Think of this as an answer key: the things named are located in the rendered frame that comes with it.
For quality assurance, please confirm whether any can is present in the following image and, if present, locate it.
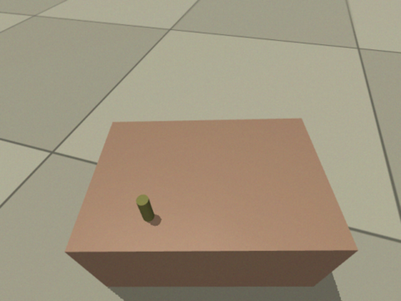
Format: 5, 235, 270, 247
136, 194, 154, 222

